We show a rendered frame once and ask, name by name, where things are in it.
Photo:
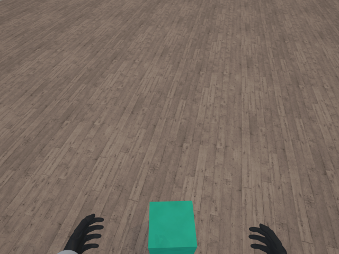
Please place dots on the carton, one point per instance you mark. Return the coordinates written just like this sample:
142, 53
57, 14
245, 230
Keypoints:
171, 228

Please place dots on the robot right hand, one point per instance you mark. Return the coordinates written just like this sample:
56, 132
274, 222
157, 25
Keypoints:
274, 245

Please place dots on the robot left hand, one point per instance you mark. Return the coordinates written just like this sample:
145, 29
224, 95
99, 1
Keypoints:
78, 239

